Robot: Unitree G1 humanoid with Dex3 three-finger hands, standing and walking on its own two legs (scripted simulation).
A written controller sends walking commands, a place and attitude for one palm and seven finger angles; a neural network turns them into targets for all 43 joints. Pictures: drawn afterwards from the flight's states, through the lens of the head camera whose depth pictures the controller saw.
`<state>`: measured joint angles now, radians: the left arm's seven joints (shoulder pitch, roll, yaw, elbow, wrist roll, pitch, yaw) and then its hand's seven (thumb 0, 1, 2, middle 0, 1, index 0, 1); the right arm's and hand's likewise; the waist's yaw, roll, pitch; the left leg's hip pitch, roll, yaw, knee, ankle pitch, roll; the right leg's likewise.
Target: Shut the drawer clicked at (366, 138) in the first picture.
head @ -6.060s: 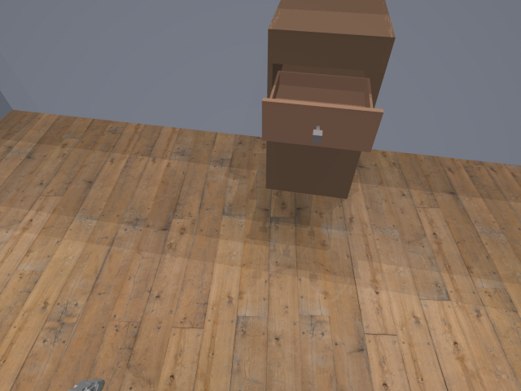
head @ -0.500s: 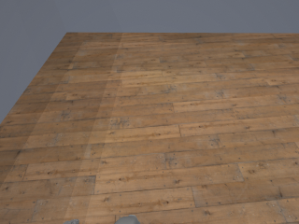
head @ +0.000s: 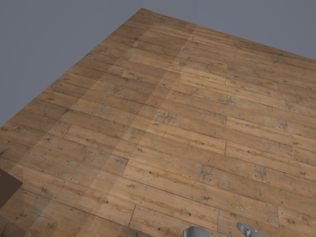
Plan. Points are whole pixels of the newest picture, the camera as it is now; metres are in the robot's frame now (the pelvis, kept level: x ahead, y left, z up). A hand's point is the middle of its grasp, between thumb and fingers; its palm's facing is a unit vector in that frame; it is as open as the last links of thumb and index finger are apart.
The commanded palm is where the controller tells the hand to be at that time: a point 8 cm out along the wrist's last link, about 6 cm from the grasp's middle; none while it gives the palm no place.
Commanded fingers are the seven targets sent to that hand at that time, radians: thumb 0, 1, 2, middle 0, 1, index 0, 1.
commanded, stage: turn to face it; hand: left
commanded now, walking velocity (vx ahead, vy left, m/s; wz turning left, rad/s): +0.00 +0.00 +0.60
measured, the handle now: out of the picture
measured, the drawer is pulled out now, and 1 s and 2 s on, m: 0.26 0.26 0.26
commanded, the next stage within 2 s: take the last steps up to it in 1.86 s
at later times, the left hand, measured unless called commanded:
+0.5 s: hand out of the picture +0.04 +0.17 -0.14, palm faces +0.30 -0.91 -0.28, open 7.4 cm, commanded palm none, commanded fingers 0.00 0.90 0.90 -0.20 -0.30 -0.20 -0.30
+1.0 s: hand out of the picture -0.06 +0.26 -0.16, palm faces +0.60 -0.76 -0.25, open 7.4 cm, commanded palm none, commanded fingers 0.00 0.90 0.90 -0.20 -0.30 -0.20 -0.30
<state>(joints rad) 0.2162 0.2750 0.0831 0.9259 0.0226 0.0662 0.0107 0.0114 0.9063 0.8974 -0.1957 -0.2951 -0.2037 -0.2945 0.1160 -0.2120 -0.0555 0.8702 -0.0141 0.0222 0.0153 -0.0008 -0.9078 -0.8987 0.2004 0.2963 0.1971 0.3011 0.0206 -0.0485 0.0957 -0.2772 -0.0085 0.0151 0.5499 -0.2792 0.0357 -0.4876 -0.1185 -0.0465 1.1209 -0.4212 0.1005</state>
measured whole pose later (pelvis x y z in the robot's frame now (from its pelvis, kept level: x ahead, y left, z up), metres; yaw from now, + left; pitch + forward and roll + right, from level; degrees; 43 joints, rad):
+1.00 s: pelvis -0.01 +0.03 +0.01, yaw +36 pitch +0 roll -2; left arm 0.16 0.27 0.07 0.88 0.02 0.06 0.02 0.01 0.91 0.90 -0.19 -0.29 -0.20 -0.29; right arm 0.18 -0.21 -0.05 0.89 -0.01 0.02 0.01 0.00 -0.91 -0.90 0.20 0.30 0.20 0.30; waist 0.00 -0.02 0.08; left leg -0.24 -0.05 -0.05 0.47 -0.22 0.07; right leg -0.47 -0.09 -0.01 1.04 -0.39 0.11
